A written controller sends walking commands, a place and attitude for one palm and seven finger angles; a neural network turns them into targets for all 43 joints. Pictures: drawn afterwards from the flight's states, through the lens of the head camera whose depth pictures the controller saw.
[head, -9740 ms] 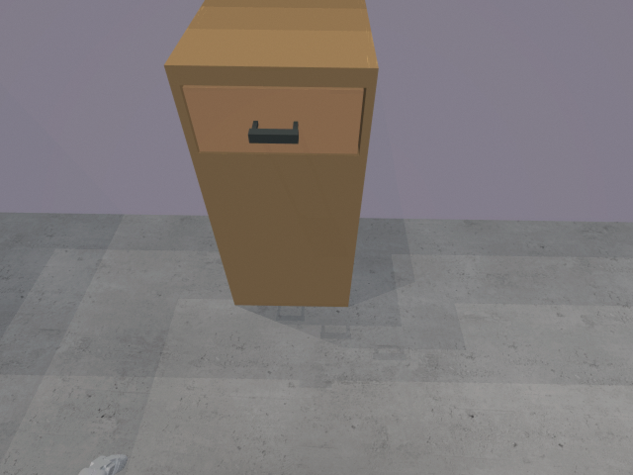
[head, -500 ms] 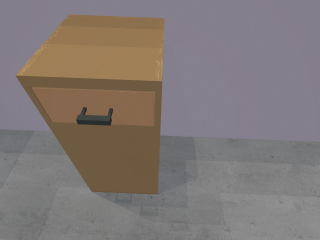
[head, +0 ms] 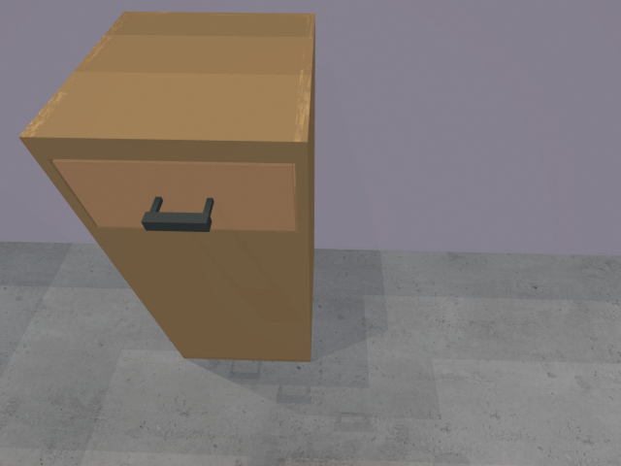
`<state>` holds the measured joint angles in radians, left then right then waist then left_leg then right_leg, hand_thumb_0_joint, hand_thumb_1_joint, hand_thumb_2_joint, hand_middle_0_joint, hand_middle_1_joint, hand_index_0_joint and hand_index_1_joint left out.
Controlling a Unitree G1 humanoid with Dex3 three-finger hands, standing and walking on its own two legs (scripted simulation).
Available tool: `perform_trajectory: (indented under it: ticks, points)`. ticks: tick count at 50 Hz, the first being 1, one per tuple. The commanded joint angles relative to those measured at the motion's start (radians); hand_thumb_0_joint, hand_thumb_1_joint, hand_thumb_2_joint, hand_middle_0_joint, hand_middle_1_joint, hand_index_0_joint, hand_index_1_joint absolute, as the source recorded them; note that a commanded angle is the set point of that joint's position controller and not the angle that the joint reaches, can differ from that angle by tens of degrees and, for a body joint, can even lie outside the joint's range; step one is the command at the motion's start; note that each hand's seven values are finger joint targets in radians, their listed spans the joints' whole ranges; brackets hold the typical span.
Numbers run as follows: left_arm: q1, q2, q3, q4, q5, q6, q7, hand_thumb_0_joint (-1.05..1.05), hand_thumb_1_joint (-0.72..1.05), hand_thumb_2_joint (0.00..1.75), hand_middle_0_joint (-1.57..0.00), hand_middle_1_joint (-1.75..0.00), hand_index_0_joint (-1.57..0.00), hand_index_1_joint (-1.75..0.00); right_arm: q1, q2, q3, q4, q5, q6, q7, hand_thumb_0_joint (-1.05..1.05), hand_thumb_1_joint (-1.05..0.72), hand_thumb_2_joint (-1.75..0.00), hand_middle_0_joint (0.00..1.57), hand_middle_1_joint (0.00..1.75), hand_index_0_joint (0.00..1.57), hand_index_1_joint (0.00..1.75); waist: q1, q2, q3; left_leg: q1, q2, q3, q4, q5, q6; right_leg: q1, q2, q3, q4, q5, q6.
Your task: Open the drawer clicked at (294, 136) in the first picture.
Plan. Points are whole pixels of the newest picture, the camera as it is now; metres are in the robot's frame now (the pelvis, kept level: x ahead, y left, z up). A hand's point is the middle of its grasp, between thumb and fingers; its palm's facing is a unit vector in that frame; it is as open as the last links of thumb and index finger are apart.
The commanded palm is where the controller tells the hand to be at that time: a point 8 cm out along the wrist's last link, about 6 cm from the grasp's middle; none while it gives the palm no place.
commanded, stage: come to a stop and stand still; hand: left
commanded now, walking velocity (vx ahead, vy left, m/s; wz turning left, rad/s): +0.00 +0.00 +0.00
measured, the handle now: (180, 212) +0.48 +0.26 +0.00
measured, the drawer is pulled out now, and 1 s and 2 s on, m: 0.00 0.00 0.00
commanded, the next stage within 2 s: look again from close up in 0.90 s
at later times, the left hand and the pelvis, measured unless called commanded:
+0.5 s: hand out of the picture -0.04 +0.23 -0.18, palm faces +0.05 -0.98 -0.18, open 7.4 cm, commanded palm none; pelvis -0.04 +0.05 +0.00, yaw +1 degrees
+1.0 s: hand out of the picture -0.09 +0.21 -0.18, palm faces +0.06 -0.99 -0.13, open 7.4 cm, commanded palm none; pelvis -0.04 +0.06 +0.00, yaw +1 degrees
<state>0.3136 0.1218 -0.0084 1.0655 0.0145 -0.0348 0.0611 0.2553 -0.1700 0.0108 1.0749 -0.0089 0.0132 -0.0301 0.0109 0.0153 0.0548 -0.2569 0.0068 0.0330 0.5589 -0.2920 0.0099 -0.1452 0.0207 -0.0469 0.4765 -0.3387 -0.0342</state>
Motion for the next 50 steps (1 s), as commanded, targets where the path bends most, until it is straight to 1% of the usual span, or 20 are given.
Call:
perform_trajectory:
  ticks: [1, 2, 3, 4, 5, 6, 7, 8, 11, 12, 13, 15, 19, 24, 26, 31, 38, 42, 45, 50]
  points:
    - [0.082, 0.176, 0.036, -0.091, 0.002, -0.015, 0.011, 0.00, 0.90, 0.90, -0.20, -0.30, -0.20, -0.30, 0.068, -0.046, -0.027, -0.127, 0.000, -0.022, 0.007, 0.00, -0.90, -0.90, 0.20, 0.30, 0.20, 0.30, -0.024, -0.232, -0.202, -0.070, -0.017, 0.011, 0.047, -0.031, 0.024, 0.210, -0.247, 0.131, 0.077, 1.158, -0.067]
    - [0.078, 0.178, 0.036, -0.101, 0.000, -0.012, 0.009, 0.00, 0.90, 0.90, -0.20, -0.30, -0.20, -0.30, 0.068, -0.045, -0.026, -0.127, 0.001, -0.022, 0.005, 0.00, -0.90, -0.90, 0.20, 0.30, 0.20, 0.30, -0.027, -0.161, -0.186, -0.036, -0.023, 0.016, 0.008, 0.025, 0.023, 0.175, -0.235, 0.133, 0.086, 1.084, -0.068]
    - [0.052, 0.173, 0.034, -0.111, -0.004, -0.001, 0.007, 0.00, 0.90, 0.90, -0.20, -0.30, -0.20, -0.30, 0.087, -0.048, -0.026, -0.116, -0.001, -0.021, 0.005, 0.00, -0.90, -0.90, 0.20, 0.30, 0.20, 0.30, -0.043, -0.070, -0.151, 0.024, 0.000, 0.008, -0.033, 0.137, 0.029, 0.097, -0.211, 0.110, 0.096, 0.886, -0.059]
    - [0.053, 0.162, 0.032, -0.118, -0.007, 0.009, 0.005, 0.00, 0.90, 0.90, -0.20, -0.30, -0.20, -0.30, 0.077, -0.063, -0.026, -0.118, -0.005, -0.019, 0.004, 0.00, -0.90, -0.90, 0.20, 0.30, 0.20, 0.30, -0.031, -0.017, -0.105, 0.049, 0.044, -0.038, -0.023, 0.289, 0.042, 0.010, -0.168, 0.098, 0.076, 0.654, -0.040]
    - [0.065, 0.146, 0.030, -0.118, -0.005, 0.019, 0.004, 0.00, 0.90, 0.90, -0.20, -0.30, -0.20, -0.30, 0.056, -0.079, -0.025, -0.125, -0.005, -0.014, 0.002, 0.00, -0.90, -0.90, 0.20, 0.30, 0.20, 0.30, -0.014, -0.018, -0.036, 0.024, 0.084, -0.073, -0.020, 0.324, 0.052, -0.054, -0.139, 0.088, 0.028, 0.422, -0.027]
    - [0.064, 0.140, 0.026, -0.115, -0.001, 0.027, 0.002, 0.00, 0.90, 0.90, -0.20, -0.30, -0.20, -0.30, 0.041, -0.087, -0.025, -0.128, -0.005, -0.013, 0.004, 0.00, -0.90, -0.90, 0.20, 0.30, 0.20, 0.30, -0.010, 0.033, 0.018, -0.016, 0.089, -0.105, -0.043, 0.301, 0.057, -0.077, -0.120, 0.082, 0.003, 0.263, -0.022]
    - [0.066, 0.143, 0.025, -0.114, 0.000, 0.031, -0.002, 0.00, 0.90, 0.90, -0.20, -0.30, -0.20, -0.30, 0.027, -0.091, -0.024, -0.135, -0.005, -0.012, 0.006, 0.00, -0.90, -0.90, 0.20, 0.30, 0.20, 0.30, -0.004, 0.019, 0.052, -0.053, 0.087, -0.122, -0.065, 0.233, 0.060, -0.087, -0.109, 0.080, -0.020, 0.168, -0.019]
    - [0.068, 0.141, 0.023, -0.115, 0.003, 0.032, -0.004, 0.00, 0.90, 0.90, -0.20, -0.30, -0.20, -0.30, 0.030, -0.098, -0.026, -0.135, -0.007, -0.013, 0.009, 0.00, -0.90, -0.90, 0.20, 0.30, 0.20, 0.30, -0.005, 0.012, 0.076, -0.067, 0.087, -0.131, -0.084, 0.188, 0.063, -0.102, -0.101, 0.076, -0.029, 0.115, -0.018]
    - [0.055, 0.143, 0.021, -0.127, 0.002, 0.036, -0.011, 0.00, 0.90, 0.90, -0.20, -0.30, -0.20, -0.30, 0.034, -0.115, -0.026, -0.144, -0.012, -0.014, 0.012, 0.00, -0.90, -0.90, 0.20, 0.30, 0.20, 0.30, -0.010, 0.021, 0.070, -0.086, 0.084, -0.157, -0.148, 0.008, 0.061, -0.114, -0.093, 0.079, -0.048, -0.004, -0.020]
    - [0.061, 0.145, 0.021, -0.130, 0.003, 0.035, -0.014, 0.00, 0.90, 0.90, -0.20, -0.30, -0.20, -0.30, 0.031, -0.117, -0.027, -0.148, -0.012, -0.015, 0.012, 0.00, -0.90, -0.90, 0.20, 0.30, 0.20, 0.30, -0.006, 0.026, 0.053, -0.082, 0.087, -0.163, -0.164, -0.013, 0.062, -0.106, -0.093, 0.076, -0.049, -0.001, -0.016]
    - [0.058, 0.144, 0.020, -0.134, 0.005, 0.034, -0.014, 0.00, 0.90, 0.90, -0.20, -0.30, -0.20, -0.30, 0.035, -0.117, -0.028, -0.147, -0.013, -0.020, 0.012, 0.00, -0.90, -0.90, 0.20, 0.30, 0.20, 0.30, -0.006, 0.056, 0.038, -0.076, 0.091, -0.174, -0.180, -0.002, 0.065, -0.093, -0.090, 0.071, -0.040, 0.019, -0.014]
    - [0.068, 0.144, 0.019, -0.130, 0.004, 0.033, -0.018, 0.00, 0.90, 0.90, -0.20, -0.30, -0.20, -0.30, 0.033, -0.125, -0.027, -0.149, -0.012, -0.023, 0.013, 0.00, -0.90, -0.90, 0.20, 0.30, 0.20, 0.30, -0.001, 0.014, 0.008, -0.073, 0.101, -0.187, -0.205, -0.030, 0.068, -0.068, -0.090, 0.060, -0.043, 0.029, -0.007]
    - [0.078, 0.140, 0.015, -0.123, 0.005, 0.032, -0.022, 0.00, 0.90, 0.90, -0.20, -0.30, -0.20, -0.30, 0.038, -0.133, -0.025, -0.139, -0.010, -0.028, 0.013, 0.00, -0.90, -0.90, 0.20, 0.30, 0.20, 0.30, -0.001, -0.006, 0.004, -0.074, 0.104, -0.196, -0.244, -0.070, 0.068, -0.063, -0.095, 0.056, -0.055, 0.035, -0.001]
    - [0.101, 0.134, 0.010, -0.097, 0.007, 0.033, -0.025, 0.00, 0.90, 0.90, -0.20, -0.30, -0.20, -0.30, 0.046, -0.137, -0.023, -0.114, -0.007, -0.031, 0.012, 0.00, -0.90, -0.90, 0.20, 0.30, 0.20, 0.30, 0.002, 0.025, 0.017, -0.082, 0.109, -0.216, -0.297, -0.129, 0.069, -0.057, -0.097, 0.045, -0.063, 0.037, 0.005]
    - [0.113, 0.129, 0.009, -0.084, 0.007, 0.031, -0.026, 0.00, 0.90, 0.90, -0.20, -0.30, -0.20, -0.30, 0.051, -0.136, -0.024, -0.104, -0.006, -0.031, 0.012, 0.00, -0.90, -0.90, 0.20, 0.30, 0.20, 0.30, 0.001, 0.005, 0.024, -0.089, 0.106, -0.215, -0.304, -0.146, 0.068, -0.054, -0.099, 0.048, -0.072, 0.039, 0.005]
    - [0.143, 0.117, 0.004, -0.047, 0.004, 0.022, -0.024, 0.00, 0.90, 0.90, -0.20, -0.30, -0.20, -0.30, 0.066, -0.121, -0.021, -0.065, -0.002, -0.036, 0.010, 0.00, -0.90, -0.90, 0.20, 0.30, 0.20, 0.30, 0.001, -0.009, -0.008, -0.041, 0.100, -0.193, -0.288, -0.064, 0.065, -0.045, -0.116, 0.056, -0.095, 0.080, 0.007]
    - [0.163, 0.100, 0.000, -0.004, 0.004, 0.020, -0.019, 0.00, 0.90, 0.90, -0.20, -0.30, -0.20, -0.30, 0.089, -0.102, -0.018, -0.021, 0.002, -0.039, 0.007, 0.00, -0.90, -0.90, 0.20, 0.30, 0.20, 0.30, -0.002, -0.008, 0.008, -0.021, 0.100, -0.188, -0.295, -0.020, 0.061, -0.047, -0.119, 0.049, -0.104, 0.099, 0.012]
    - [0.171, 0.085, -0.001, 0.012, 0.004, 0.020, -0.017, 0.00, 0.90, 0.90, -0.20, -0.30, -0.20, -0.30, 0.092, -0.092, -0.019, -0.007, 0.001, -0.036, 0.005, 0.00, -0.90, -0.90, 0.20, 0.30, 0.20, 0.30, -0.002, -0.014, 0.034, -0.044, 0.096, -0.189, -0.306, -0.056, 0.058, -0.051, -0.118, 0.051, -0.108, 0.089, 0.011]
    - [0.180, 0.077, -0.001, 0.019, 0.006, 0.022, -0.016, 0.00, 0.90, 0.90, -0.20, -0.30, -0.20, -0.30, 0.096, -0.088, -0.019, 0.001, 0.001, -0.037, 0.004, 0.00, -0.90, -0.90, 0.20, 0.30, 0.20, 0.30, 0.000, -0.001, 0.033, -0.032, 0.102, -0.200, -0.323, -0.070, 0.059, -0.059, -0.116, 0.045, -0.102, 0.087, 0.014]
    - [0.182, 0.068, 0.001, 0.027, 0.006, 0.021, -0.015, 0.00, 0.90, 0.90, -0.20, -0.30, -0.20, -0.30, 0.098, -0.079, -0.020, 0.009, 0.000, -0.036, 0.003, 0.00, -0.90, -0.90, 0.20, 0.30, 0.20, 0.30, 0.001, -0.014, 0.040, -0.040, 0.098, -0.196, -0.324, -0.077, 0.057, -0.058, -0.116, 0.047, -0.106, 0.090, 0.013]
